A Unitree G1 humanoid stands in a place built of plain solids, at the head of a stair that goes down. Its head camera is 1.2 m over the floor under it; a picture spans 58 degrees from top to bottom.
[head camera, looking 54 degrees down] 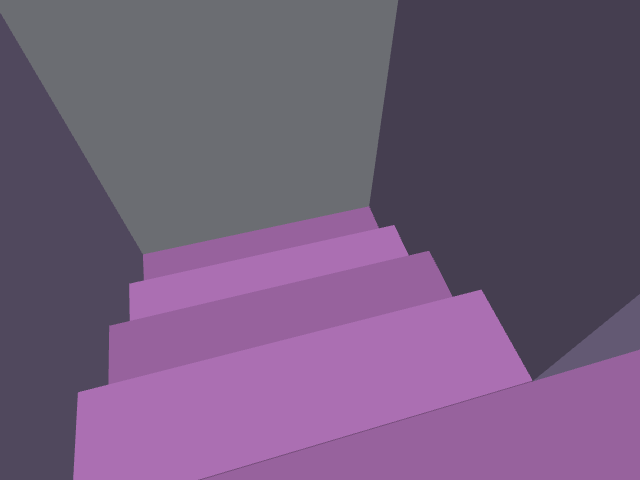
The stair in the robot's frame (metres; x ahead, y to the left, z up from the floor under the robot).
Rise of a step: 0.21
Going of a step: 0.30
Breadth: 1.23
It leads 15 degrees to the left of straight ahead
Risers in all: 4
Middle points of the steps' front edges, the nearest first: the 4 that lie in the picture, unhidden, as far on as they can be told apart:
0.52 0.07 0.00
0.81 0.15 -0.21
1.11 0.23 -0.42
1.40 0.31 -0.62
